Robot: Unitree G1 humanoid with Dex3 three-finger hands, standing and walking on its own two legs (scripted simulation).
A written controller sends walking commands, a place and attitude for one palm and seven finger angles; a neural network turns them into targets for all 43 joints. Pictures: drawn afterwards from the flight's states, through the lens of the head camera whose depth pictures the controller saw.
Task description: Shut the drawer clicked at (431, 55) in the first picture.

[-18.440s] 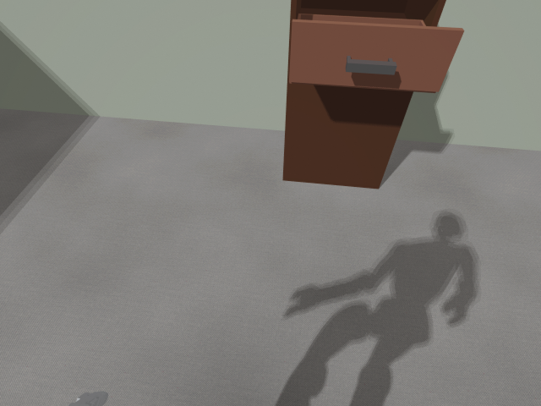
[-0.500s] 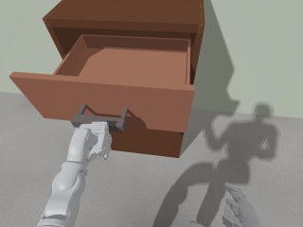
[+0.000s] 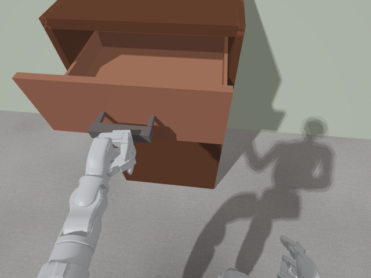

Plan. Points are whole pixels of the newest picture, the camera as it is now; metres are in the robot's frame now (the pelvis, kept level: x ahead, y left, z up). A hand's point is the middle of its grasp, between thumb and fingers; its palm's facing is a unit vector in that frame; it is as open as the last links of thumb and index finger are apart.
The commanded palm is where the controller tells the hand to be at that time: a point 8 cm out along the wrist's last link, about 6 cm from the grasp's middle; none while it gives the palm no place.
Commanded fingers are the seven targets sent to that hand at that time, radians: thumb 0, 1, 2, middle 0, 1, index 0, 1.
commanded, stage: push the drawer shut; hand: left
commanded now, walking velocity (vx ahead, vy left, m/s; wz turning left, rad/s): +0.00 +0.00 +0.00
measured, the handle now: (123, 124) +0.42 +0.16 +0.08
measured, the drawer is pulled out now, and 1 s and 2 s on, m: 0.19 0.07 0.00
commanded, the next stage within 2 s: pull the fist back off the drawer in 1.74 s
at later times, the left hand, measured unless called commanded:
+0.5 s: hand (141, 131) +0.41 +0.12 +0.07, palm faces -0.06 -1.00 -0.06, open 2.9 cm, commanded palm +0.41 +0.17 +0.08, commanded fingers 0.00 0.90 0.90 -1.40 -1.60 -1.40 -1.60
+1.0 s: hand (142, 113) +0.46 +0.13 +0.07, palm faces -0.07 -1.00 -0.04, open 2.9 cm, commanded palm +0.46 +0.17 +0.08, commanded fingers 0.00 0.90 0.90 -1.40 -1.60 -1.40 -1.60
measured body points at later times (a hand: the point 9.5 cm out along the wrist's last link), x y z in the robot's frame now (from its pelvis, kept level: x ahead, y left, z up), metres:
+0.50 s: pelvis +0.00 +0.00 +0.00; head +0.07 -0.02 +0.45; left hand +0.41 +0.18 +0.08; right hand +0.10 -0.26 -0.12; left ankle -0.01 +0.12 -0.71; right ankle +0.05 -0.11 -0.71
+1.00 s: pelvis -0.01 +0.01 -0.01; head +0.08 +0.00 +0.44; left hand +0.46 +0.18 +0.08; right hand +0.03 -0.26 -0.13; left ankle -0.01 +0.12 -0.71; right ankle +0.05 -0.11 -0.71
